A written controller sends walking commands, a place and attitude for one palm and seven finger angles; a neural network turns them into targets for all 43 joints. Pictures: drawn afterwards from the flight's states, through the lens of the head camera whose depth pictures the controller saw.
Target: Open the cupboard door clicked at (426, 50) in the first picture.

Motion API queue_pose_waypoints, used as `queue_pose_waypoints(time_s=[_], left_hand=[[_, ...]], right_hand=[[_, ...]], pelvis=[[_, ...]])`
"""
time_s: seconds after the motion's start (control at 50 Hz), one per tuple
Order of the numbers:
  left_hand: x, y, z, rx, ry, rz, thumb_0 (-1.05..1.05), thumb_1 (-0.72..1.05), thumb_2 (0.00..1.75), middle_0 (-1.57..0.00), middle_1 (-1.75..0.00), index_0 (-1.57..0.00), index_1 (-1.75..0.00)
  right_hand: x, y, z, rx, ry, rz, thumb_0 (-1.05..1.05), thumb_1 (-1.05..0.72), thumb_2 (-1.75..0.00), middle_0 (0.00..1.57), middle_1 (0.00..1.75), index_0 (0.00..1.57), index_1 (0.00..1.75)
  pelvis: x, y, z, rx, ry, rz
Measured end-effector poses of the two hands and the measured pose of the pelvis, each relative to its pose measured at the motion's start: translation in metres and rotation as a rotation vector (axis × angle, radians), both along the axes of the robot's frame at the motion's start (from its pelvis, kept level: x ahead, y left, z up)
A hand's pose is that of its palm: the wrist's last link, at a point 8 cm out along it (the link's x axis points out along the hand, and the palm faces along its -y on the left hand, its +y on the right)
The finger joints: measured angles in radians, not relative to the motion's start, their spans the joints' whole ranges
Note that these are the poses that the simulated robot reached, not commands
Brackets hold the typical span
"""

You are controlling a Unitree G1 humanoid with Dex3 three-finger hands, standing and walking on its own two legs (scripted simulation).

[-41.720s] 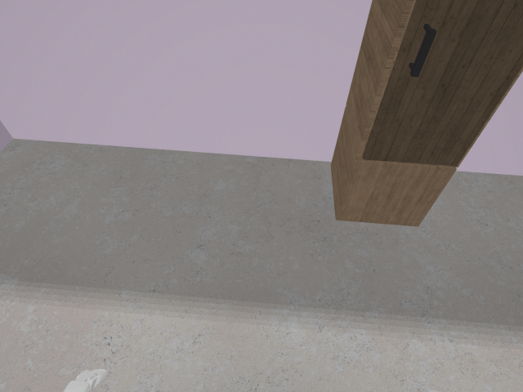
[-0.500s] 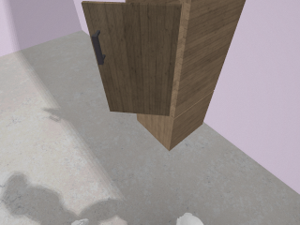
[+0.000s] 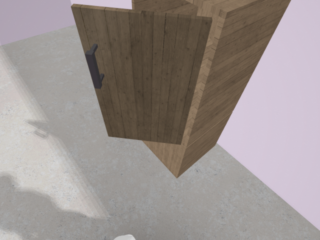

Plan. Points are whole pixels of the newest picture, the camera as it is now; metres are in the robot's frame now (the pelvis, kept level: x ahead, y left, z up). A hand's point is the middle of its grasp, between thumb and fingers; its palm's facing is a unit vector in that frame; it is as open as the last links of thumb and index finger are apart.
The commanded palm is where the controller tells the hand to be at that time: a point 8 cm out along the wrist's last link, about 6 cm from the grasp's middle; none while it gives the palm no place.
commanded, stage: come to a stop and stand still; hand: left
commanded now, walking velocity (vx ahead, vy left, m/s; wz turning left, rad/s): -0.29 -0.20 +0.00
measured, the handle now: (96, 66) +0.56 +0.24 +0.10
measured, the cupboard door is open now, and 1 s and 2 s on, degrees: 43 43 43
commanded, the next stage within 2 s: look again from close up in 0.92 s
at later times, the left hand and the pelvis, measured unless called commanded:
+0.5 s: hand out of the picture +0.02 +0.15 -0.15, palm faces -0.02 -0.97 -0.26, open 7.4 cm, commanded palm none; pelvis -0.04 -0.04 +0.01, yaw -2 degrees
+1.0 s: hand out of the picture -0.04 +0.10 -0.16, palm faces +0.02 -0.98 -0.18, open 7.3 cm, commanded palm none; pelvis -0.04 -0.06 +0.02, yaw -1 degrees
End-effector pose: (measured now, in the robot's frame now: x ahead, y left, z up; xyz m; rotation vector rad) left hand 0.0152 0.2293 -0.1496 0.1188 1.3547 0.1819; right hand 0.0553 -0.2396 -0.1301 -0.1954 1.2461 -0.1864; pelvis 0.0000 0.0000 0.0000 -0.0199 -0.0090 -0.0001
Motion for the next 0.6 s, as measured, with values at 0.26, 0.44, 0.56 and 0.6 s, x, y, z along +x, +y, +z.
queue_pose_waypoints(time_s=[0.26,0.44,0.56,0.6], left_hand=[[0.019,0.022,0.015,0.036,0.002,-0.043,0.01,0.91,0.90,-0.20,-0.30,-0.20,-0.30],[0.009,-0.012,0.024,0.082,-0.056,-0.095,0.01,0.91,0.90,-0.20,-0.30,-0.20,-0.30],[-0.009,-0.048,0.028,0.041,-0.026,-0.096,0.01,0.91,0.90,-0.20,-0.30,-0.20,-0.30],[-0.012,-0.053,0.024,0.036,-0.016,-0.093,0.01,0.93,0.90,-0.20,-0.30,-0.20,-0.30]], right_hand=[[0.030,0.013,0.012,-0.001,-0.082,0.006,0.00,-0.91,-0.89,0.20,0.30,0.21,0.30],[-0.053,-0.036,-0.013,0.039,0.045,-0.085,0.00,-0.91,-0.89,0.21,0.30,0.21,0.30],[-0.100,-0.055,-0.008,0.047,0.159,-0.122,0.01,-0.91,-0.89,0.20,0.30,0.20,0.30],[-0.110,-0.056,-0.006,0.043,0.180,-0.128,0.01,-0.91,-0.89,0.20,0.30,0.20,0.30]], pelvis=[[-0.012,0.004,0.010,-0.004,0.034,-0.053],[-0.035,-0.032,0.002,0.025,0.023,-0.047],[-0.035,-0.047,0.011,0.035,0.011,-0.035],[-0.034,-0.051,0.011,0.030,0.011,-0.031]])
